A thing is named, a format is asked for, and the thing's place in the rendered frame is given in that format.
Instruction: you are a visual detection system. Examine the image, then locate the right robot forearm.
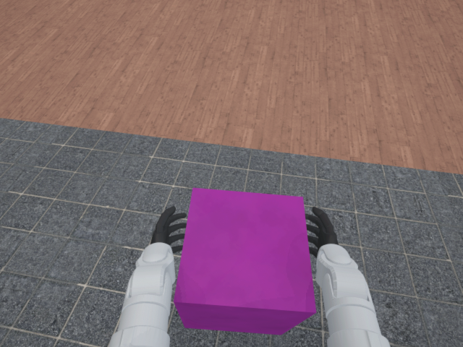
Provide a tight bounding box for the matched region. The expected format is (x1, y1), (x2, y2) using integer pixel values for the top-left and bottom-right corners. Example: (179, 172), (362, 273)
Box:
(315, 244), (390, 347)

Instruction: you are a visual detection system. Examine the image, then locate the carton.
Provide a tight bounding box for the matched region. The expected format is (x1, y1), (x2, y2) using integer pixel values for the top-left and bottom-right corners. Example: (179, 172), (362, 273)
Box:
(174, 188), (316, 335)

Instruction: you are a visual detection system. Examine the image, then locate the left robot forearm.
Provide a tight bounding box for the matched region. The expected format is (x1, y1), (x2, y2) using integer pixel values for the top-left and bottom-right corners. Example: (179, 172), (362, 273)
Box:
(109, 242), (176, 347)

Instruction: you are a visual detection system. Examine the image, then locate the left robot hand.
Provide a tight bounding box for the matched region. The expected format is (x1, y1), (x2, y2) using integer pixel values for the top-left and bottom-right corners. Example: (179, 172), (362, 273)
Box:
(150, 206), (187, 253)

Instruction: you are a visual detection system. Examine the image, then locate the right robot hand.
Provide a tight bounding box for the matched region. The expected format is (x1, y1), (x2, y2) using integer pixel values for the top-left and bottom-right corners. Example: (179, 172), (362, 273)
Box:
(305, 207), (339, 258)

